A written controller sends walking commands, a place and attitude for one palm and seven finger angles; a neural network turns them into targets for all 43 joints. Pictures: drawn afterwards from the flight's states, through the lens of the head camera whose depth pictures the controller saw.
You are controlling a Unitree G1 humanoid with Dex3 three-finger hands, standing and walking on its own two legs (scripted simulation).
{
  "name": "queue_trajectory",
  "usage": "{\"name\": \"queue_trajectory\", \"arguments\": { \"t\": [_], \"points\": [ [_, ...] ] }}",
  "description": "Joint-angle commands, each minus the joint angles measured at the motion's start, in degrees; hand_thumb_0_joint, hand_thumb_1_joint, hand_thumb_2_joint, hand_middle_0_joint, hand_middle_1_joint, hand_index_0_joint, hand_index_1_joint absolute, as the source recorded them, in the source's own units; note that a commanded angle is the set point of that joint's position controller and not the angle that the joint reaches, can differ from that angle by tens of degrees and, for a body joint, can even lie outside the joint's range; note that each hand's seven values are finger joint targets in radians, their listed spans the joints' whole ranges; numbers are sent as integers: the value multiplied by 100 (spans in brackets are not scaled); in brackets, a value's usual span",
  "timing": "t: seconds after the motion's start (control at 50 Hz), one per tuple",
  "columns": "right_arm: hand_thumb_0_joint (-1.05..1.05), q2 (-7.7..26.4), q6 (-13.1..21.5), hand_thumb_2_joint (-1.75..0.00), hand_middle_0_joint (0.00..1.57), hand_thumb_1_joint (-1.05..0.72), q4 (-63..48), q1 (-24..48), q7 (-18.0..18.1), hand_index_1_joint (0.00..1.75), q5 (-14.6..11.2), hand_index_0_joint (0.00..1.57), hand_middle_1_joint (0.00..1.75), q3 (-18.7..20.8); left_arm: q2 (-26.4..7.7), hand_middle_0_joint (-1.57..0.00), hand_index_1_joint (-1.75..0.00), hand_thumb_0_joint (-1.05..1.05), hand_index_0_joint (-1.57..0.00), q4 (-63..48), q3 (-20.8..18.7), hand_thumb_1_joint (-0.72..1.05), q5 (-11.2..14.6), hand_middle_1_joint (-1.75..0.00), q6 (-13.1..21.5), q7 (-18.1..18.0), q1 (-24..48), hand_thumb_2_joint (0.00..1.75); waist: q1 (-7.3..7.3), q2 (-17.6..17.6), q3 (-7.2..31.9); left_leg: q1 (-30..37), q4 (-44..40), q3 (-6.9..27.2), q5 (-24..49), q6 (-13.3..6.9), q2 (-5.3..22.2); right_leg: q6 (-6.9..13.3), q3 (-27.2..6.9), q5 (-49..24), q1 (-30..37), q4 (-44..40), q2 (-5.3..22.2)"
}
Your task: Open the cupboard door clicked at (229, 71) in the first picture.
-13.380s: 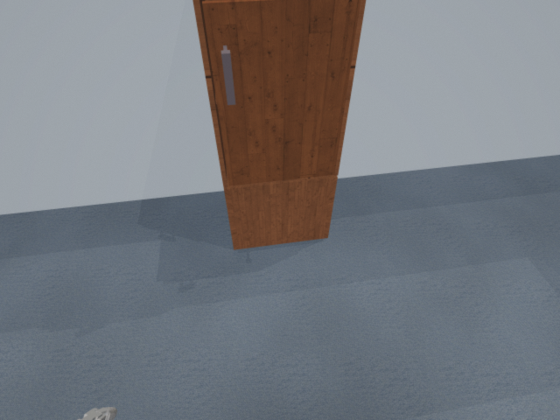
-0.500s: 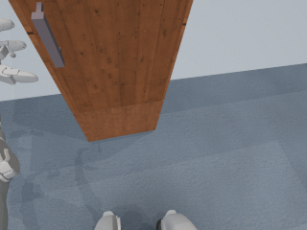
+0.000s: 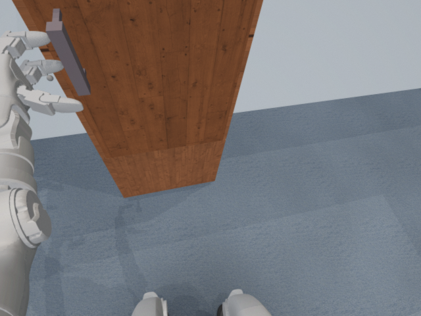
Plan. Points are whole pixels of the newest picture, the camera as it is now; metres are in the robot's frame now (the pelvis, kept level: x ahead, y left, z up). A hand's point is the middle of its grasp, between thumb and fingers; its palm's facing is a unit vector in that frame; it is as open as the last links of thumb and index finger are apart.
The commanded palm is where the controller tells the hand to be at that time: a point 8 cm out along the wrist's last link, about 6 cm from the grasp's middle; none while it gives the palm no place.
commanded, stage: slide the fingers in behind the handle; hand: left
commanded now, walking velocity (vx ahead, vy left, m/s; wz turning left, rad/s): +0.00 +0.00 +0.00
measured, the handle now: (71, 55) +0.58 +0.21 +0.11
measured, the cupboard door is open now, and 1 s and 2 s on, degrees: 0 0 0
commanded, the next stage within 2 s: close the thumb around the handle in 1.00 s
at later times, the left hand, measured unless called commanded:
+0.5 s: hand (73, 72) +0.53 +0.20 +0.11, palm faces +0.14 -0.99 +0.00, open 13.9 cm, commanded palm +0.51 +0.24 +0.11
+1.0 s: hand (78, 74) +0.53 +0.19 +0.11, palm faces +0.13 -0.99 +0.00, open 13.9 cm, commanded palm +0.50 +0.24 +0.11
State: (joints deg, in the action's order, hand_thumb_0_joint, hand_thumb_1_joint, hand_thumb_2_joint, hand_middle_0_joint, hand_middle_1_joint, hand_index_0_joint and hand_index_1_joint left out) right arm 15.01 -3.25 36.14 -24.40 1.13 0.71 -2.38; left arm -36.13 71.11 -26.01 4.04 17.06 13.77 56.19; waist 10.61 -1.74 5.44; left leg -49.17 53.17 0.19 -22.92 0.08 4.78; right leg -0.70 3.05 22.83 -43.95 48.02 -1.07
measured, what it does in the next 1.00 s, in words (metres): stands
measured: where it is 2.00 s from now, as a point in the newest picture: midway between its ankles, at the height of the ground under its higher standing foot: outside the picture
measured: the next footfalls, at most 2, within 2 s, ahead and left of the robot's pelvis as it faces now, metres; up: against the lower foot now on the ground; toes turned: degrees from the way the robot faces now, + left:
none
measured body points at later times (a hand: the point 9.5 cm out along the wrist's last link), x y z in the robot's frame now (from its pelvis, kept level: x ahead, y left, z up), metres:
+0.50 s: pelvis +0.00 -0.01 +0.00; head +0.12 +0.01 +0.43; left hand +0.52 +0.25 +0.12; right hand -0.02 -0.27 -0.11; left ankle +0.02 +0.12 -0.69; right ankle +0.00 -0.13 -0.69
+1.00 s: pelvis +0.01 -0.01 +0.00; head +0.11 +0.01 +0.44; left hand +0.52 +0.25 +0.12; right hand -0.01 -0.27 -0.11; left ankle +0.02 +0.12 -0.69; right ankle +0.00 -0.13 -0.69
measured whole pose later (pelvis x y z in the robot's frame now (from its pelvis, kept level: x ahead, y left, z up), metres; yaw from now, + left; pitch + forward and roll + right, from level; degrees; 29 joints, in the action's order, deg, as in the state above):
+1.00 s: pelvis +0.01 -0.01 +0.00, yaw +0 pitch +19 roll -3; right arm 15.0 -2.9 36.6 -25.0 0.0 1.3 -1.3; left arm -31.1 70.3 -25.0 2.9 18.2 7.8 56.1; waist 10.8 -2.1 6.0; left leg -48.3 52.0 0.0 -22.8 0.8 5.0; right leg -0.1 2.7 23.2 -43.8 48.0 -1.3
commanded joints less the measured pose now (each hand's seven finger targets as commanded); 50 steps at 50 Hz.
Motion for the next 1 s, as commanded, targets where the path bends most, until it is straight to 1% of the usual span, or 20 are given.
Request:
{"name": "queue_trajectory", "arguments": {
  "t": [0.0,0.02,0.06,0.1,0.18,0.22,0.32,0.36,0.46,0.54,0.58,0.66,0.74,0.84,0.86,0.9,0.92,0.94,0.96,0.98],
  "points": [
    [0,1118,108,-90,20,-90,-205,-994,86,30,23,20,30,416,-1458,-30,-120,0,-30,-1404,-138,-50,132,-120,466,-88,2756,30,75,-827,2494,2379,-438,222,2041,-169,-242,88,-53,-1752,466,-513,-262],
    [0,1095,108,-90,20,-90,-202,-992,71,30,19,20,30,417,-1328,-30,-120,0,-30,-1315,-17,-50,87,-120,468,-91,2682,30,80,-910,2521,2425,-444,232,2064,-147,-244,87,-41,-1724,388,-500,-262],
    [0,1105,108,-90,20,-90,-187,-1019,61,30,29,20,30,418,-1400,-30,-120,0,-30,-1205,-115,-50,80,-120,461,-140,2626,30,69,-666,2457,2261,-423,214,2006,-173,-246,67,-56,-1746,481,-512,-268],
    [0,1105,98,-90,20,-90,-197,-1042,54,30,39,20,30,411,-1505,-30,-120,0,-30,-1253,-205,-50,62,-120,465,-179,2595,30,17,-727,2512,2193,-423,188,2027,-181,-266,84,-72,-1830,612,-477,-264],
    [0,1081,86,-90,20,-90,-224,-1010,39,30,25,20,30,412,-1417,-30,-120,0,-30,-1218,-77,-50,-22,-120,400,-262,2689,30,60,-786,2372,2063,-437,147,1885,-181,-266,60,-93,-1773,573,-516,-251],
    [0,1076,98,-90,20,-90,-219,-1048,29,30,45,20,30,434,-1425,-30,-120,0,-30,-1449,-129,-50,-13,-120,479,-322,2830,30,41,-899,2636,2259,-424,173,2018,-173,-266,69,-85,-1832,601,-485,-264],
    [0,1068,134,-90,20,-90,-142,-1071,14,30,57,20,30,450,-1144,-30,-120,0,-30,-1337,21,-50,1,-120,506,-449,2904,30,160,-743,2556,2241,-405,176,1964,-182,-261,51,-86,-1803,529,-514,-265],
    [0,1078,122,-90,20,-90,-154,-1067,11,30,60,20,30,439,-1253,-30,-120,0,-30,-1327,-25,-50,-40,-120,474,-484,2881,30,106,-819,2559,2182,-431,171,1900,-170,-265,63,-86,-1757,563,-501,-251],
    [0,1069,121,-90,20,-90,-149,-1110,-24,30,75,20,30,452,-1088,-30,-120,0,-30,-1202,89,-50,-101,-120,395,-563,2851,30,152,-683,2499,2130,-408,153,1980,-187,-273,53,-95,-1889,577,-515,-249],
    [0,1021,131,-90,20,-90,-105,-1121,-55,30,75,20,30,472,-609,-30,-120,0,-30,-1267,413,-50,-75,-120,410,-560,2944,30,235,-765,2500,2296,-390,168,2024,-181,-274,62,-76,-1894,436,-536,-261],
    [0,1050,137,-90,20,-90,-72,-1120,-42,30,81,20,30,474,-650,-30,-120,0,-30,-1336,363,-50,-8,-120,410,-585,3139,30,281,-635,2468,2219,-412,185,1909,-184,-267,50,-79,-1827,462,-542,-257],
    [0,1054,146,-90,20,-90,-97,-1124,-25,30,80,20,30,447,-1178,-30,-120,0,-30,-1151,-121,-50,-10,-120,433,-680,2919,30,121,-517,2538,1945,-383,102,2003,-208,-304,43,-141,-2097,807,-501,-235],
    [0,1002,134,-90,20,-90,-164,-1075,-74,30,107,20,30,455,-1042,-30,-120,0,-30,-1489,84,-50,-224,-120,587,-749,2903,30,79,-911,2721,2245,-355,110,2223,-179,-300,62,-123,-2179,689,-425,-230],
    [0,1031,98,-90,20,-90,-201,-1045,-48,30,57,20,30,474,-1053,-30,-120,0,-30,-1375,-72,-50,-8,-120,531,-666,2649,30,32,-539,2687,2097,-420,74,2182,-184,-309,52,-133,-2329,1001,-479,-255],
    [0,1024,110,-90,20,-90,-213,-1017,-52,30,51,20,30,475,-900,-30,-120,0,-30,-1385,39,-50,19,-120,501,-630,2663,30,68,-538,2652,2093,-437,57,2114,-190,-323,42,-130,-2301,976,-506,-256],
    [0,1045,101,-90,20,-90,-205,-1048,-32,30,48,20,30,458,-1031,-30,-120,0,-30,-1299,-42,-50,10,-120,498,-604,2582,30,52,-435,2499,2001,-459,64,2053,-204,-319,58,-136,-2252,994,-533,-253],
    [0,1030,102,-90,20,-90,-195,-1013,-31,30,39,20,30,457,-936,-30,-120,0,-30,-1303,72,-50,-13,-120,491,-597,2643,30,88,-519,2458,2017,-465,54,2000,-201,-319,41,-142,-2199,905,-539,-244],
    [0,1034,96,-90,20,-90,-198,-1035,-28,30,42,20,30,466,-1079,-30,-120,0,-30,-1369,-31,-50,-46,-120,515,-613,2632,30,27,-517,2497,2025,-463,74,2018,-196,-311,52,-139,-2182,928,-517,-241],
    [0,1016,102,-90,20,-90,-208,-994,-37,30,50,20,30,473,-921,-30,-120,0,-30,-1483,113,-50,-71,-120,535,-618,2682,30,65,-724,2511,2159,-457,66,2063,-183,-311,58,-131,-2163,802,-518,-240],
    [0,1015,107,-90,20,-90,-193,-1010,-44,30,53,20,30,476,-868,-30,-120,0,-30,-1501,113,-50,-37,-120,557,-633,2666,30,67,-628,2510,2185,-453,77,2080,-188,-308,57,-125,-2154,804,-529,-247]
  ]
}}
